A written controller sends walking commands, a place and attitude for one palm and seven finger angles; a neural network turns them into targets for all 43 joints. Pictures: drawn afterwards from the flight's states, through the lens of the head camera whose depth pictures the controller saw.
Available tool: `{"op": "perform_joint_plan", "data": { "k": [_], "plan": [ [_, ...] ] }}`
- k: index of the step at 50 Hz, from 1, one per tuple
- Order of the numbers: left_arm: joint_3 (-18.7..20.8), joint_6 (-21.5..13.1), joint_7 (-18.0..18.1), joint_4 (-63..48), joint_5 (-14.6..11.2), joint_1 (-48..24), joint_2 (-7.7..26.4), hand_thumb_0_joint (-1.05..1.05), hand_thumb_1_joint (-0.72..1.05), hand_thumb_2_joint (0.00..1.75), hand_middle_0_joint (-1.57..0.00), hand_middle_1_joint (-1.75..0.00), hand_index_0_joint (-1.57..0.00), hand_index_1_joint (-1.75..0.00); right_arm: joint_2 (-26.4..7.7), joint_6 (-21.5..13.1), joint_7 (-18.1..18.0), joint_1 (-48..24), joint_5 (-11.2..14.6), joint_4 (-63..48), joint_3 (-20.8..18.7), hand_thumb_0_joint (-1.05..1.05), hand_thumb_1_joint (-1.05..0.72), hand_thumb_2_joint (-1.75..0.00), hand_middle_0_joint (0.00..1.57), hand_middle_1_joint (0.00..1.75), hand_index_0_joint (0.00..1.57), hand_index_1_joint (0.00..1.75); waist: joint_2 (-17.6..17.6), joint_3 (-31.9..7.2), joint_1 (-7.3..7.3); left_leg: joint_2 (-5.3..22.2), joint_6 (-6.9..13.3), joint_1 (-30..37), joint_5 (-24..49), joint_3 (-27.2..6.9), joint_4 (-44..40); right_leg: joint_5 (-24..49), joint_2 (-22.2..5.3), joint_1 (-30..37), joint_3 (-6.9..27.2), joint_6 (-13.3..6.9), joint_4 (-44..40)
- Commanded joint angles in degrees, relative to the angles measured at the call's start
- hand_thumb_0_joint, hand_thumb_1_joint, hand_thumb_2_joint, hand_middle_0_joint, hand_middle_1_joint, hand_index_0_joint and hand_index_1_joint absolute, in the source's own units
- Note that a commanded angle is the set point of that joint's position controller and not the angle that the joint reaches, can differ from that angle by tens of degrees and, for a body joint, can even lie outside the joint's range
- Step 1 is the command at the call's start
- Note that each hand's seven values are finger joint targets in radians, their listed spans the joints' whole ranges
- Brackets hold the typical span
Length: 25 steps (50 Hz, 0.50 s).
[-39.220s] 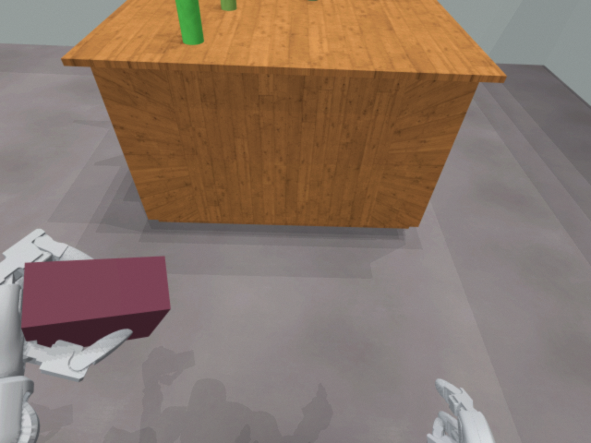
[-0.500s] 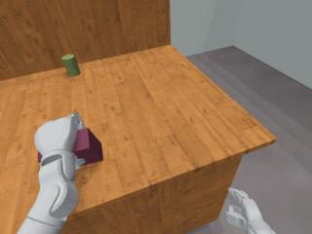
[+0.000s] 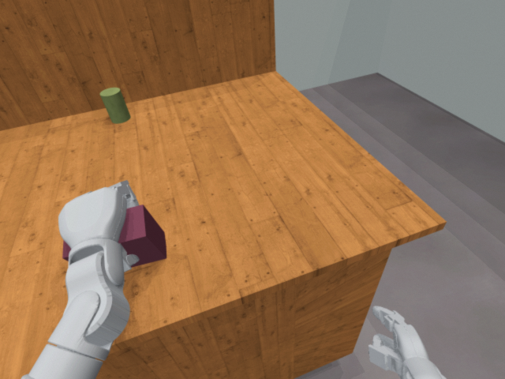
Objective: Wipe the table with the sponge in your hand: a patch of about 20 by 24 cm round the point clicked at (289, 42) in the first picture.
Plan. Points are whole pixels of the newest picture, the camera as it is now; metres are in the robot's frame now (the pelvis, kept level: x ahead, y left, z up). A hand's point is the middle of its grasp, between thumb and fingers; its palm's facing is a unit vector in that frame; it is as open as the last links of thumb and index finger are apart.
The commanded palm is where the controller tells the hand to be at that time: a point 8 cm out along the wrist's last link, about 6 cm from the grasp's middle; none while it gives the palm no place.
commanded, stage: wipe back along the third lane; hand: left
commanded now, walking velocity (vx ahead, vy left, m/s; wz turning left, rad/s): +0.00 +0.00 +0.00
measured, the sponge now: (124, 247) +0.29 +0.26 +0.08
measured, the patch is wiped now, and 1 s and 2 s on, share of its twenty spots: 1.00 1.00 1.00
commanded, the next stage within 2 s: slide back across to the middle lane in 0.24 s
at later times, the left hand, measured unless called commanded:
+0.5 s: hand (116, 230) +0.28 +0.25 +0.13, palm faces +0.19 -0.11 -0.98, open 9.5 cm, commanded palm +0.23 +0.25 +0.15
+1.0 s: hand (73, 247) +0.24 +0.30 +0.14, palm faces +0.13 -0.09 -0.99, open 9.5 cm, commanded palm +0.20 +0.31 +0.18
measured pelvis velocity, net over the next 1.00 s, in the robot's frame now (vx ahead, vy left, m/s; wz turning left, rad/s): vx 0.00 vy -0.01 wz -0.01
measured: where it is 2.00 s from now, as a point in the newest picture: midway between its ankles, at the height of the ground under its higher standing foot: outside the picture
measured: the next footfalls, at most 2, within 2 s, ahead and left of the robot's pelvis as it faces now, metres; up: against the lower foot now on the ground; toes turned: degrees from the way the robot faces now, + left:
none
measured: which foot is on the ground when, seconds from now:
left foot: down 0.00-1.00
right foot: down 0.00-1.00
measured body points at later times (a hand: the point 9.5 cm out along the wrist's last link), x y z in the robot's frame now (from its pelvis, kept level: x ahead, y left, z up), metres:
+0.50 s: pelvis +0.00 -0.01 +0.00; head -0.03 -0.05 +0.45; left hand +0.27 +0.25 +0.18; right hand +0.23 -0.22 -0.08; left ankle -0.02 +0.11 -0.73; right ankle +0.00 -0.10 -0.73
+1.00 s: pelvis +0.00 -0.01 +0.00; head -0.03 -0.05 +0.45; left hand +0.23 +0.30 +0.19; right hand +0.23 -0.23 -0.08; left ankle -0.02 +0.11 -0.73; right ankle +0.00 -0.10 -0.73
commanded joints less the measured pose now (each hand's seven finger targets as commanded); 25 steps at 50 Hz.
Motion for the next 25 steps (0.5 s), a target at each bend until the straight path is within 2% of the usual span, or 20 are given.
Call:
{"op": "perform_joint_plan", "data": {
  "k": [1, 3, 4, 5, 7, 9, 10, 12, 14, 15, 16, 17, 18, 19, 20, 21, 22, 23, 24, 25],
  "plan": [
    [-3.3, 0.4, -3.8, 0.8, -3.5, 0.1, 0.2, 0.00, 0.10, 1.30, -1.20, -1.60, -1.20, -1.60, -4.9, -3.6, 0.1, -12.6, 0.1, -10.3, -2.0, 0.00, -0.90, -0.90, 0.20, 0.30, 0.20, 0.30, -10.3, -2.9, -0.29, 1.2, 1.0, -1.6, 12.8, -0.1, -3.7, 13.2, -0.7, 4.0, -0.2, -1.4, -4.1],
    [-3.9, 0.5, -4.0, 1.1, -3.5, -1.6, -0.1, 0.00, 0.10, 1.30, -1.20, -1.60, -1.20, -1.60, -5.1, -3.3, 0.1, -12.7, 0.1, -10.1, -1.9, 0.00, -0.90, -0.90, 0.20, 0.30, 0.20, 0.30, -9.8, -1.9, -0.62, 1.3, 0.9, -1.9, 11.4, -0.1, -4.1, 11.3, -0.7, 3.1, -0.4, -1.3, -4.5],
    [-3.0, 0.6, -4.0, 0.9, -3.2, -3.1, 1.1, 0.00, 0.10, 1.30, -1.20, -1.60, -1.20, -1.60, -5.2, -3.4, 0.0, -12.9, 0.1, -10.1, -2.0, 0.00, -0.90, -0.90, 0.20, 0.30, 0.20, 0.30, -9.4, -2.3, -0.62, 1.3, 1.0, -1.6, 10.8, -0.2, -4.3, 10.4, -0.4, 2.8, 0.2, -1.5, -4.7],
    [-3.5, 0.7, -3.9, 0.7, -3.0, -4.9, 0.8, 0.00, 0.10, 1.30, -1.20, -1.60, -1.20, -1.60, -5.1, -3.5, -0.1, -12.7, 0.1, -10.3, -2.0, 0.00, -0.90, -0.90, 0.20, 0.30, 0.20, 0.30, -10.0, -2.9, -0.68, 1.2, 1.1, -2.0, 10.9, -0.2, -4.0, 10.4, -0.7, 3.2, -0.2, -1.3, -4.6],
    [-3.8, 0.7, -4.0, 3.1, -3.2, -3.4, 0.1, 0.00, 0.10, 1.30, -1.20, -1.60, -1.20, -1.60, -5.1, -3.6, -0.2, -12.6, 0.1, -10.0, -1.9, 0.00, -0.90, -0.90, 0.20, 0.30, 0.20, 0.30, -10.6, -2.3, -0.65, 1.1, 1.0, -2.3, 10.9, -0.2, -4.0, 10.8, -0.7, 3.2, -0.2, -1.2, -4.6],
    [-1.5, 0.3, -4.0, 2.9, -2.7, -2.8, 2.7, 0.00, 0.10, 1.30, -1.20, -1.60, -1.20, -1.60, -5.4, -3.8, -0.1, -12.6, 0.0, -9.7, -1.9, 0.00, -0.90, -0.90, 0.20, 0.30, 0.20, 0.30, -10.1, -4.0, -0.08, 0.9, 0.9, -1.8, 11.8, -0.1, -3.7, 12.8, -0.6, 4.4, 0.7, -1.4, -4.2],
    [-2.1, 0.2, -4.1, 2.2, -2.9, -2.8, 2.1, 0.00, 0.10, 1.30, -1.20, -1.60, -1.20, -1.60, -5.0, -3.9, 0.0, -12.6, 0.0, -10.1, -1.9, 0.00, -0.90, -0.90, 0.20, 0.30, 0.20, 0.30, -10.8, -5.0, 0.00, 0.8, 1.0, -1.9, 12.5, 0.1, -3.3, 13.8, -1.0, 5.4, 0.3, -1.1, -3.8],
    [-2.8, 0.0, -4.4, 3.9, -3.3, -1.6, 1.1, 0.00, 0.10, 1.30, -1.20, -1.60, -1.20, -1.60, -5.1, -4.0, -0.2, -12.5, 0.1, -9.8, -1.7, 0.00, -0.90, -0.90, 0.20, 0.30, 0.20, 0.30, -12.2, -3.6, -0.39, 0.8, 0.9, -2.3, 12.3, 0.3, -3.2, 14.4, -0.8, 4.9, 0.6, -1.0, -4.0],
    [-1.5, -0.1, -4.4, 3.1, -2.9, -3.1, 2.8, 0.00, 0.10, 1.30, -1.20, -1.60, -1.20, -1.60, -5.3, -3.9, -0.2, -12.8, 0.0, -9.7, -1.8, 0.00, -0.90, -0.90, 0.20, 0.30, 0.20, 0.30, -11.3, -3.5, -0.37, 0.9, 0.9, -2.0, 11.6, 0.0, -3.6, 13.0, -0.7, 4.2, 1.1, -1.2, -4.3],
    [-2.9, 0.1, -4.4, 2.8, -2.8, -4.2, 1.4, 0.00, 0.10, 1.30, -1.20, -1.60, -1.20, -1.60, -5.1, -3.9, -0.2, -12.7, 0.0, -10.0, -1.8, 0.00, -0.90, -0.90, 0.20, 0.30, 0.20, 0.30, -10.6, -3.4, -0.54, 0.9, 1.0, -2.3, 11.8, 0.1, -3.5, 13.2, -1.0, 4.2, 0.3, -1.1, -4.1],
    [-3.2, 0.1, -4.5, 4.0, -3.1, -2.7, 0.8, 0.00, 0.10, 1.30, -1.20, -1.60, -1.20, -1.60, -5.0, -4.0, -0.2, -12.5, 0.1, -9.9, -1.8, 0.00, -0.90, -0.90, 0.20, 0.30, 0.20, 0.30, -11.6, -2.7, -0.60, 0.8, 1.0, -2.4, 11.8, 0.2, -3.2, 13.4, -0.9, 4.1, 0.3, -1.0, -4.2],
    [-2.9, 0.0, -4.6, 4.0, -3.3, -2.1, 1.1, 0.00, 0.10, 1.30, -1.20, -1.60, -1.20, -1.60, -5.1, -4.0, -0.1, -12.6, 0.2, -9.9, -1.7, 0.00, -0.90, -0.90, 0.20, 0.30, 0.20, 0.30, -11.0, -2.0, -0.52, 1.0, 0.9, -2.5, 11.7, 0.1, -3.5, 13.1, -0.9, 3.8, 0.2, -1.0, -4.3],
    [-2.0, -0.1, -4.7, 3.1, -3.1, -3.2, 2.6, 0.00, 0.10, 1.30, -1.20, -1.60, -1.20, -1.60, -5.2, -3.9, -0.2, -12.6, 0.1, -9.8, -1.7, 0.00, -0.90, -0.90, 0.20, 0.30, 0.20, 0.30, -10.2, -2.6, -0.38, 0.9, 1.0, -2.2, 11.7, 0.1, -3.5, 13.2, -0.9, 4.1, 0.5, -1.1, -4.3],
    [0.9, -0.2, -4.5, 2.4, -3.0, -3.1, 5.8, 0.00, 0.10, 1.30, -1.20, -1.60, -1.20, -1.60, -5.4, -3.9, -0.3, -13.0, -0.1, -9.7, -1.8, 0.00, -0.90, -0.90, 0.20, 0.30, 0.20, 0.30, -9.7, -3.2, 0.25, 0.8, 1.0, -2.0, 11.3, -0.2, -3.6, 12.4, -0.8, 4.6, 1.4, -1.3, -4.4],
    [0.7, -0.2, -4.5, 1.3, -2.8, -4.7, 5.9, 0.00, 0.10, 1.30, -1.20, -1.60, -1.20, -1.60, -5.2, -3.8, -0.3, -13.1, -0.2, -10.1, -1.8, 0.00, -0.90, -0.90, 0.20, 0.30, 0.20, 0.30, -9.5, -4.0, 0.25, 0.6, 1.0, -2.1, 11.8, 0.1, -3.5, 12.9, -1.2, 5.4, 1.0, -1.1, -4.1],
    [1.0, -0.4, -4.5, 2.3, -3.0, -2.8, 5.8, 0.00, 0.10, 1.30, -1.20, -1.60, -1.20, -1.60, -5.0, -3.9, -0.4, -13.0, -0.2, -10.1, -1.7, 0.00, -0.90, -0.90, 0.20, 0.30, 0.20, 0.30, -10.5, -3.8, 0.42, 0.6, 1.0, -2.1, 12.7, 0.0, -3.3, 13.9, -1.1, 5.8, 1.0, -1.2, -3.8],
    [1.4, -0.7, -4.7, 0.5, -3.5, -1.5, 6.0, 0.00, 0.10, 1.30, -1.20, -1.60, -1.20, -1.60, -5.0, -4.0, -0.3, -13.0, -0.3, -10.3, -1.7, 0.00, -0.90, -0.90, 0.20, 0.30, 0.20, 0.30, -9.7, -5.1, 0.67, 0.4, 1.1, -1.8, 13.6, 0.2, -3.1, 15.9, -1.3, 7.1, 1.3, -1.0, -3.7],
    [3.3, -0.9, -4.7, 0.5, -3.8, 0.3, 7.9, 0.00, 0.10, 1.30, -1.20, -1.60, -1.20, -1.60, -4.9, -3.9, -0.4, -13.0, -0.3, -10.2, -1.7, 0.00, -0.90, -0.90, 0.20, 0.30, 0.20, 0.30, -10.2, -4.6, 1.09, 0.4, 1.0, -1.8, 13.6, 0.1, -3.1, 15.9, -1.3, 7.3, 1.6, -0.9, -3.7],
    [5.6, -1.1, -4.6, -0.3, -3.5, -0.2, 10.7, 0.00, 0.10, 1.30, -1.20, -1.60, -1.20, -1.60, -5.4, -3.8, -0.5, -13.3, -0.6, -10.0, -1.7, 0.00, -0.90, -0.90, 0.20, 0.30, 0.20, 0.30, -9.1, -4.9, 1.39, 0.3, 0.9, -1.6, 13.5, -0.2, -3.3, 15.4, -1.1, 7.4, 2.6, -1.2, -3.7],
    [4.7, -1.2, -4.6, -1.1, -3.6, -1.2, 9.7, 0.00, 0.10, 1.30, -1.20, -1.60, -1.20, -1.60, -4.9, -3.7, -0.6, -13.2, -0.6, -10.4, -1.6, 0.00, -0.90, -0.90, 0.20, 0.30, 0.20, 0.30, -9.4, -4.7, 1.19, 0.3, 1.0, -1.7, 13.6, 0.2, -3.3, 15.4, -1.4, 7.5, 1.9, -1.0, -3.7]
  ]
}}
